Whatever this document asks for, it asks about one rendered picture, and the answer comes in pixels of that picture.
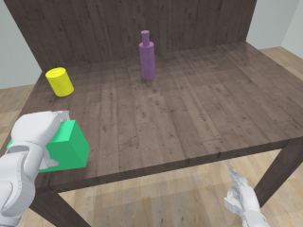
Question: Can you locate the left robot forearm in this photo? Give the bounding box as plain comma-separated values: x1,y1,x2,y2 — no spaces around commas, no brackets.
0,141,45,227

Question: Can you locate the sponge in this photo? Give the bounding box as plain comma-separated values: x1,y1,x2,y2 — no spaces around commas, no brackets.
6,120,90,173

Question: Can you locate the right robot hand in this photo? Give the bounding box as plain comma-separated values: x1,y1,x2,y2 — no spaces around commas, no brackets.
223,170,261,217

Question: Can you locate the table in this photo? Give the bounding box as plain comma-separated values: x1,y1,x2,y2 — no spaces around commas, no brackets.
0,0,303,227

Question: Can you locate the right robot forearm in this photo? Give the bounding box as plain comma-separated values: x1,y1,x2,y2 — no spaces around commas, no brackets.
241,210,270,227

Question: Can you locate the left robot hand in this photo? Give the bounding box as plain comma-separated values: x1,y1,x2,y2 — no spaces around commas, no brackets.
10,111,70,170

